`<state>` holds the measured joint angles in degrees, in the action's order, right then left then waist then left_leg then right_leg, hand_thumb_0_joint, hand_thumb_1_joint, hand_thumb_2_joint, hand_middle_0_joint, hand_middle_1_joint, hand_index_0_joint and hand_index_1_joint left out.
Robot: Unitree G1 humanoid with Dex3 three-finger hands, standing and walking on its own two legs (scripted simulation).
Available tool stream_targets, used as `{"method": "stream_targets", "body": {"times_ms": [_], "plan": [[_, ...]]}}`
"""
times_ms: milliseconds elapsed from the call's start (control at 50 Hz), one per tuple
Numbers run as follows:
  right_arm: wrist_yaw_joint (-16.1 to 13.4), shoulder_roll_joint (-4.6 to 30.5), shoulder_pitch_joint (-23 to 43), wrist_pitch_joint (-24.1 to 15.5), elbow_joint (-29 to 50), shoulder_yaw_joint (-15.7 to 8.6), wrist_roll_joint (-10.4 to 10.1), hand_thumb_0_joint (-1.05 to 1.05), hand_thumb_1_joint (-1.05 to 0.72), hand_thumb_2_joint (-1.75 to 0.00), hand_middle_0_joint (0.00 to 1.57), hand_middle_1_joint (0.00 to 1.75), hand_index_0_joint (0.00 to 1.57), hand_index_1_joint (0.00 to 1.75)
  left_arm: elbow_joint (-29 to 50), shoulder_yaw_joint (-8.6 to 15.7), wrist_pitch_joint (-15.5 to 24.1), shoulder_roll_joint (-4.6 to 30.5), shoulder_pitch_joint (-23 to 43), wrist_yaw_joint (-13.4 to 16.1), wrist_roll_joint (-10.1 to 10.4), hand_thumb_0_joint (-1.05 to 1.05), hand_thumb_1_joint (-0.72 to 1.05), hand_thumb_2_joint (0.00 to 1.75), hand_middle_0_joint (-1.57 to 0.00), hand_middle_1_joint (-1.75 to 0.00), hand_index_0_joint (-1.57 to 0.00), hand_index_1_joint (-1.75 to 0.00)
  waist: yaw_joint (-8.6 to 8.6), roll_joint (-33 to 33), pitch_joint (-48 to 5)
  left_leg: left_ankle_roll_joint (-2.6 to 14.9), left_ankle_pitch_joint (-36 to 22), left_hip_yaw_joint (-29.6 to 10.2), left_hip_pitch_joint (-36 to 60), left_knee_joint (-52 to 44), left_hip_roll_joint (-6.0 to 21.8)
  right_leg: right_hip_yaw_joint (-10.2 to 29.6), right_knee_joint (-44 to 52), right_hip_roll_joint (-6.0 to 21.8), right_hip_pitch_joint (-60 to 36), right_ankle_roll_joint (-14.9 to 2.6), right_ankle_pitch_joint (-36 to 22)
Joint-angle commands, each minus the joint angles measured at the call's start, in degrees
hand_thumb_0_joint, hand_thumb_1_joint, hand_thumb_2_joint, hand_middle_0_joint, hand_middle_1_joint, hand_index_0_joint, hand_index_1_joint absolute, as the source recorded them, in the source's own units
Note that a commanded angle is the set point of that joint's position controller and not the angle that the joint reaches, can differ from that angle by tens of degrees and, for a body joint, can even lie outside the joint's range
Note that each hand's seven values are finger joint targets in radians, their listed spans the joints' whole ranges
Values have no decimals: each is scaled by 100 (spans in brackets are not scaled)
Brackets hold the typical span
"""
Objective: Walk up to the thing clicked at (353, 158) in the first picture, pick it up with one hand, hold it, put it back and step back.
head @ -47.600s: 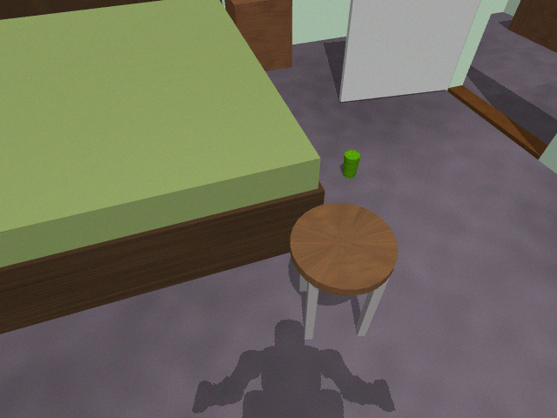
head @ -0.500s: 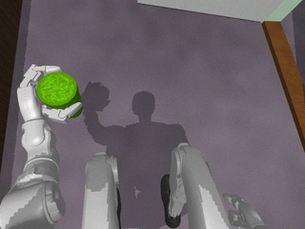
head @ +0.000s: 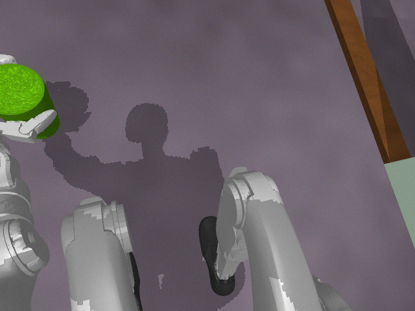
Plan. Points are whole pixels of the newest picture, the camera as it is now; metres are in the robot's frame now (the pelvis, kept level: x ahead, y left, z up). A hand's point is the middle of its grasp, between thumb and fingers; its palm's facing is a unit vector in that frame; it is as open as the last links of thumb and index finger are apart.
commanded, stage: crouch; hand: left
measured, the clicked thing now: (28, 108) +0.50 +0.26 -0.11
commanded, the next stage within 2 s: lower in 0.36 s
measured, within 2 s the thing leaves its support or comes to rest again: neither
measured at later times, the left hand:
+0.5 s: hand (31, 109) +0.50 +0.26 -0.13, palm faces +0.25 -0.97 +0.00, open 11.1 cm
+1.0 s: hand (44, 122) +0.51 +0.26 -0.20, palm faces +0.26 -0.97 +0.00, open 11.1 cm
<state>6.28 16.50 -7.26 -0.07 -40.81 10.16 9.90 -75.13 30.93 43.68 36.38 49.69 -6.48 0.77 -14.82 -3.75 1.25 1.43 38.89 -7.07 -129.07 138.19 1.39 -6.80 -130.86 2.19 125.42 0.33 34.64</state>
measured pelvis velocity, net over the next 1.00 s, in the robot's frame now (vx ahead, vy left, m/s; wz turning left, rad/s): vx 0.00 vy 0.01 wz -0.11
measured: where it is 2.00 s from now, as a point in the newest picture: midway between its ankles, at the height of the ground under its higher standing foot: (176, 286)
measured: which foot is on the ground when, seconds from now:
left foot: down 0.00-1.00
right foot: down 0.00-1.00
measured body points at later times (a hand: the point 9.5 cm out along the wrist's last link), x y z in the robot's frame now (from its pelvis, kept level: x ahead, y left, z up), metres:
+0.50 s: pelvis +0.00 +0.00 -0.02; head +0.25 +0.12 +0.34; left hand +0.49 +0.31 -0.13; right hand +0.08 -0.27 -0.09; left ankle +0.08 +0.12 -0.30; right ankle +0.12 -0.12 -0.30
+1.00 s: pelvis +0.00 +0.01 -0.03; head +0.27 +0.15 +0.29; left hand +0.49 +0.31 -0.19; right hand +0.09 -0.26 -0.08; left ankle +0.08 +0.12 -0.30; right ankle +0.12 -0.12 -0.30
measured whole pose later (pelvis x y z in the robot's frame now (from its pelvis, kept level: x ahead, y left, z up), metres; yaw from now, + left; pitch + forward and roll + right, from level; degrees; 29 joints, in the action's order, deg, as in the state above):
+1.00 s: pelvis +0.00 +0.01 -0.03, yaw -6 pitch +20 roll -16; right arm 7.0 20.4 4.0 1.8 -34.7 25.2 17.7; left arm -83.4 28.9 53.3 50.4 49.4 -3.1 2.2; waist -17.7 -12.6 14.6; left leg 1.1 41.6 -16.2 -129.1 148.3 0.8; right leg -14.0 -134.4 0.4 121.6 1.8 34.6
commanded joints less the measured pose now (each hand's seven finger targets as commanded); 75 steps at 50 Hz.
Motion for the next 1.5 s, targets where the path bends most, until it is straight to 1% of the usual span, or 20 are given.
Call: {"method": "stream_targets", "body": {"times_ms": [0, 40, 100, 180, 220, 240, 300, 360, 400, 480, 540, 560, 580, 680, 780, 860, 900, 980, 1140, 1480], "plan": [[-52, 1718, -891, 25, 119, -436, 83, 0, -90, -91, 20, 30, 20, 30, 1657, 108, 654, 1471, 2326, -34, 74, 0, 10, 126, -121, -141, -125, -140, -41, 2527, -4139, -214, -959, -4, 3108, -1732, -21, -278, 887, -287, -1944, -233, -936], [-39, 1738, -868, 55, 154, -393, 111, 0, -90, -91, 20, 30, 20, 30, 1873, 185, 679, 1565, 2239, 7, 112, 0, 7, 125, -119, -139, -122, -138, -2, 2530, -4315, -219, -1239, -11, 3213, -1613, -5, -281, 845, -299, -2067, -227, -1123], [-37, 1764, -818, 94, 144, -346, 161, 0, -90, -91, 20, 30, 20, 30, 1988, 145, 722, 1638, 2311, 67, 104, 0, 9, 122, -118, -137, -121, -136, -56, 2605, -4113, -209, -1025, -12, 2935, -1558, -12, -293, 821, -303, -2090, -224, -1007], [-42, 1831, -722, 117, 150, -248, 222, 0, -90, -91, 20, 30, 20, 30, 1815, 61, 781, 1590, 2321, 102, 96, 0, 10, 124, -119, -138, -122, -137, -253, 2459, -3837, -190, -959, -71, 2834, -1397, 13, -370, 795, -323, -1981, -200, -994], [-37, 1867, -692, 133, 181, -201, 243, 0, -90, -91, 20, 30, 20, 30, 1666, 144, 802, 1737, 2168, 133, 94, 0, 10, 125, -121, -139, -124, -138, -215, 2464, -3737, -189, -888, -57, 2697, -1371, -1, -377, 794, -340, -2091, -198, -965], [-31, 1861, -675, 143, 198, -167, 266, 0, -90, -91, 20, 30, 20, 30, 1460, 84, 792, 1619, 2007, 103, 94, 0, 11, 125, -121, -139, -123, -138, -225, 2360, -3768, -182, -1004, -46, 2777, -1297, 8, -386, 807, -352, -2132, -182, -1045], [-17, 1901, -554, 148, 231, -80, 302, 0, -90, -90, 20, 30, 20, 30, 1324, 43, 851, 1642, 2038, 75, 121, 0, 10, 125, -122, -141, -126, -139, -358, 2239, -3462, -144, -807, -54, 2433, -1216, 6, -426, 788, -368, -2147, -160, -929], [-6, 1977, -509, 171, 304, -9, 336, 0, -90, -90, 20, 30, 20, 30, 1219, 162, 861, 1828, 1871, 66, 116, 0, 11, 126, -124, -141, -127, -140, -293, 2277, -3537, -178, -1023, -110, 2656, -1198, 31, -484, 734, -386, -2158, -164, -1057], [-11, 2032, -442, 198, 330, 28, 365, 0, -90, -90, 20, 30, 20, 30, 1220, 84, 878, 1794, 1899, 51, 105, 0, 11, 126, -124, -141, -127, -140, -374, 2415, -3415, -198, -1038, -182, 2748, -1217, 52, -528, 688, -373, -2047, -170, -1071], [8, 2064, -308, 225, 403, 119, 403, 0, -91, -91, 20, 30, 20, 30, 1213, 168, 917, 1959, 1914, 128, 87, 0, 8, 124, -125, -140, -127, -141, -363, 2455, -3235, -208, -857, -244, 2584, -1221, 67, -578, 617, -393, -2017, -178, -948], [34, 2122, -229, 208, 455, 250, 444, 0, -91, -91, 20, 30, 20, 30, 820, 13, 983, 1664, 1881, 185, 174, 0, 8, 124, -123, -139, -125, -140, -624, 2306, -2926, -211, -810, -336, 2536, -1138, 79, -647, 616, -396, -1956, -156, -973], [35, 2161, -208, 210, 470, 280, 463, 0, -91, -91, 20, 30, 20, 30, 816, 37, 1032, 1676, 1787, 195, 199, 0, 9, 124, -124, -139, -125, -139, -618, 2249, -2931, -218, -843, -382, 2628, -1111, 94, -680, 615, -401, -1969, -139, -1010], [28, 2165, -194, 213, 450, 301, 471, 0, -90, -91, 20, 30, 20, 30, 921, 6, 1097, 1881, 2000, 190, 180, 0, 11, 124, -124, -139, -125, -139, -632, 2272, -2908, -198, -723, -365, 2476, -1073, 88, -664, 626, -417, -2008, -147, -923], [36, 2215, -10, 175, 465, 510, 579, 0, -91, -91, 20, 30, 20, 30, 749, -138, 1341, 1946, 1997, 165, 223, 0, 11, 122, -124, -137, -125, -138, -767, 2342, -2869, -192, -869, -396, 2635, -896, 111, -704, 609, -439, -2200, -96, -1088], [23, 2314, 179, 210, 551, 707, 667, 0, -90, -91, 20, 30, 20, 30, 622, 25, 1489, 2309, 1987, 270, 295, 0, 9, 120, -119, -133, -120, -134, -731, 2481, -2853, -229, -954, -487, 2725, -847, 148, -776, 583, -485, -2314, -101, -1129], [9, 2345, 288, 233, 520, 843, 761, 0, -90, -91, 20, 30, 20, 30, 497, -139, 1581, 2322, 1918, 308, 229, 0, 9, 121, -118, -133, -119, -134, -852, 2670, -2672, -260, -1096, -556, 2837, -810, 178, -854, 547, -503, -2328, -88, -1278], [-3, 2371, 370, 258, 522, 880, 790, 0, -90, -91, 20, 30, 20, 30, 488, -117, 1624, 2453, 1855, 296, 193, 0, 9, 121, -120, -134, -120, -135, -804, 2713, -2559, -285, -1119, -612, 2907, -839, 201, -885, 522, -509, -2253, -97, -1270], [-5, 2439, 434, 287, 562, 1002, 849, 0, -90, -90, 20, 30, 20, 30, 258, -164, 1675, 2425, 1716, 345, 237, 0, 10, 121, -119, -134, -120, -134, -932, 2654, -2538, -297, -1403, -748, 3047, -797, 239, -982, 480, -534, -2381, -65, -1501], [-25, 2522, 731, 357, 692, 1219, 960, 0, -90, -90, 20, 30, 20, 30, 79, -281, 1874, 2637, 1927, 493, 175, 0, 15, 124, -123, -137, -124, -138, -1137, 2731, -2115, -338, -1172, -1004, 3062, -884, 308, -1147, 445, -560, -2235, -35, -1345], [-104, 2615, 1204, 432, 853, 1555, 1107, 0, -90, -90, 20, 30, 20, 30, -395, -364, 2145, 2912, 1735, 636, 204, 0, 10, 123, -122, -135, -123, -136, -1266, 2591, -1685, -312, -930, -1104, 2874, -823, 367, -1244, 562, -666, -2352, -5, -1280]]}}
